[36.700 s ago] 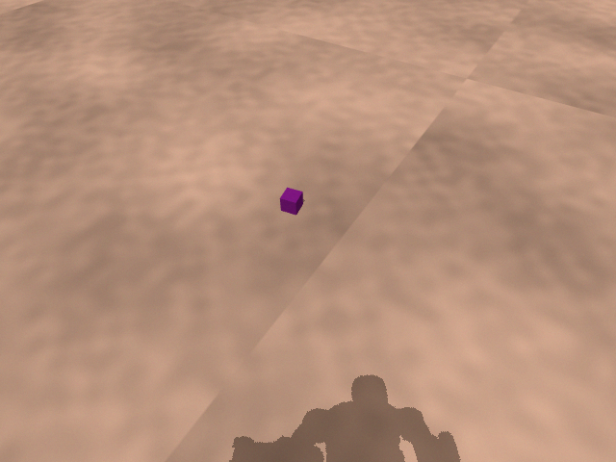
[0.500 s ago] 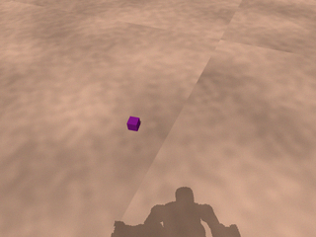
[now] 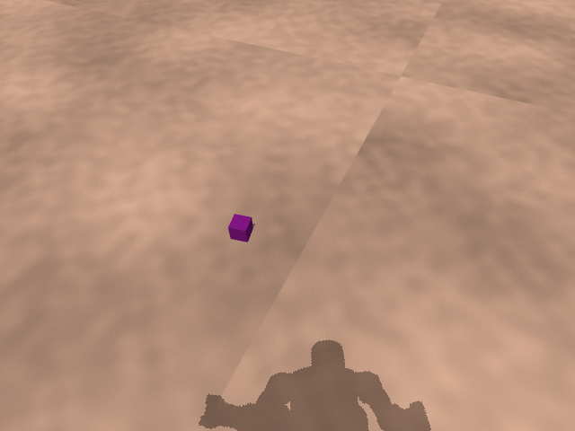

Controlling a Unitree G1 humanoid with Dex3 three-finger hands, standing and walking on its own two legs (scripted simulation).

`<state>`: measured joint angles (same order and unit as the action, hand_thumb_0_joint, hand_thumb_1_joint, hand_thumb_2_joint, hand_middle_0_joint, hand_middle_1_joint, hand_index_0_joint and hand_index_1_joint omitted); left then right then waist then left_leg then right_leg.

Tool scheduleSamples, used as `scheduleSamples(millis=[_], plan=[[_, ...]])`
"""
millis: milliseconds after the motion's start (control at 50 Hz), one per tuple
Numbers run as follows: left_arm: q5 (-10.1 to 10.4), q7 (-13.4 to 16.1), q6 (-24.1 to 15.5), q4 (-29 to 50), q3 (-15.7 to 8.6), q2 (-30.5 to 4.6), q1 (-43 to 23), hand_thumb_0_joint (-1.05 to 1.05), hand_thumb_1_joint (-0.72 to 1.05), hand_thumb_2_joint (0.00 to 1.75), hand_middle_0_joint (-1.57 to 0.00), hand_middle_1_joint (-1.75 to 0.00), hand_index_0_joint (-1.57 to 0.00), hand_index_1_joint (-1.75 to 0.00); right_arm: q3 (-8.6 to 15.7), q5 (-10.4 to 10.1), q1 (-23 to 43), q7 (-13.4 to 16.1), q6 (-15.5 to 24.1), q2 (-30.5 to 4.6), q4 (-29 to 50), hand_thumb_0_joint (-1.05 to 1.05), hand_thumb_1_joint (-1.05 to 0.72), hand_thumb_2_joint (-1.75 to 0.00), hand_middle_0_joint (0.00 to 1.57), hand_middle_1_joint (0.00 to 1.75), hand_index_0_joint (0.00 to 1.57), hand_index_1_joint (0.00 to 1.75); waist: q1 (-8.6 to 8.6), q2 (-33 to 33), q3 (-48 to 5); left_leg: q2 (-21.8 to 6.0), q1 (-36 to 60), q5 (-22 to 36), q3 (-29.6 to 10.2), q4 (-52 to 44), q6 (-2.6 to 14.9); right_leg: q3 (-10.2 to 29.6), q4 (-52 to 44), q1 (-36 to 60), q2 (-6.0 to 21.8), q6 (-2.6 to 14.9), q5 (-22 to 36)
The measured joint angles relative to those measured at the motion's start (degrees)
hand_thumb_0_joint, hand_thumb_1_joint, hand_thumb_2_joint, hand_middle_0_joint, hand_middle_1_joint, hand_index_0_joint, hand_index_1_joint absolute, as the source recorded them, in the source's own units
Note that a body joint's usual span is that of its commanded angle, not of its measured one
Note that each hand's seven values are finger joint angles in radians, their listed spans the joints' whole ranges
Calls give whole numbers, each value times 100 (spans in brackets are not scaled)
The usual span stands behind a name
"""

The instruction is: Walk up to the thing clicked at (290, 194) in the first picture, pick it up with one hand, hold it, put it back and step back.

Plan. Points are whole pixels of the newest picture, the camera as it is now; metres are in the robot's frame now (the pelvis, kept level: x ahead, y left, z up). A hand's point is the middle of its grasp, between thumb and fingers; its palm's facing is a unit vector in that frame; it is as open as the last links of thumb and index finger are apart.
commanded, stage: step back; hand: left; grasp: from above
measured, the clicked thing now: (241, 228) +1.02 +0.23 -0.72
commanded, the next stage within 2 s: stand in 0.32 s
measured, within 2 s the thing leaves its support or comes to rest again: neither
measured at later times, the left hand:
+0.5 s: hand out of the picture +0.13 +0.26 -0.14, palm faces -0.03 -0.94 -0.35, open 7.4 cm
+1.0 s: hand out of the picture +0.09 +0.26 -0.14, palm faces -0.05 -0.94 -0.34, open 7.4 cm
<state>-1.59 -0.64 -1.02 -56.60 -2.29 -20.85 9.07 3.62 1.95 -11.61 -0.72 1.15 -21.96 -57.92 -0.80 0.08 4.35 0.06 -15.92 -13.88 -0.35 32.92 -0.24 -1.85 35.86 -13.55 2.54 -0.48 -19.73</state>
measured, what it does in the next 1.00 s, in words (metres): stands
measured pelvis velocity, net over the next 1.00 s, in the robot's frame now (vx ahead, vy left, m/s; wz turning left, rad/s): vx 0.01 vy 0.01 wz -0.02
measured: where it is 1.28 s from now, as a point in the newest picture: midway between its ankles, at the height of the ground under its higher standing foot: outside the picture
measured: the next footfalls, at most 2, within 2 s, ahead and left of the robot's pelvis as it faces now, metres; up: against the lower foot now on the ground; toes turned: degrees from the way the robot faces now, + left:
none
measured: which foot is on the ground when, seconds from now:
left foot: down 0.00-1.00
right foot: down 0.00-1.00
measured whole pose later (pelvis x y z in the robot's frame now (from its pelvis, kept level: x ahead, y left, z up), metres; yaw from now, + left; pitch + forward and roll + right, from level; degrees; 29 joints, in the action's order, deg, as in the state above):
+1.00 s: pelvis +0.01 +0.01 +0.02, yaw -1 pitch -2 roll +0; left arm -0.8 -0.4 -0.5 -65.9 -0.4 -20.1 6.0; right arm 0.4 0.5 -5.6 -0.9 0.6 -19.9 -65.9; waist 0.4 -0.2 3.4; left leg -0.8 -8.3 -8.2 0.9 18.7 -0.2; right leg -0.4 17.6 -4.8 1.3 -1.3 -10.6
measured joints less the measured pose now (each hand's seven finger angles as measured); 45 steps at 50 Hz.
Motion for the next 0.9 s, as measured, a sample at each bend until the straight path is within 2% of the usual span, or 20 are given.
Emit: scheduleSamples(millis=[80,200,440,600,900], plan=[[84,18,93,-173,37,-40,-54,0,90,90,-21,-30,-21,-30,-95,-4,159,-2,-4,141,-106,1,-90,-89,20,30,21,30,-13,83,-37,-35,37,-196,80,49,25,124,-156,91,-69,35,14],[113,53,5,-368,60,-52,-170,0,90,90,-21,-30,-21,-30,-202,-85,492,16,-11,315,-228,1,-90,-89,20,30,21,30,1,63,-20,-119,213,-185,59,-177,2,101,-666,391,-154,-46,184],[121,91,27,-616,172,41,-509,0,90,90,-21,-30,-21,-30,-265,-160,1021,18,-12,305,-391,1,-90,-89,20,30,21,30,10,-19,-6,-68,584,84,126,-801,32,152,-1280,737,-103,-102,467],[99,70,7,-767,194,100,-540,0,90,90,-21,-30,-21,-30,-288,-169,978,5,-29,262,-541,1,-90,-89,20,30,21,30,56,-18,-23,-72,792,323,127,-1203,17,146,-1693,948,-112,-101,713],[79,35,39,-916,184,85,-358,0,90,90,-21,-30,-21,-30,-314,-149,657,-7,-51,211,-766,1,-90,-89,20,30,21,30,114,-15,-68,-85,796,532,121,-1410,1,142,-1850,929,-128,-83,896]])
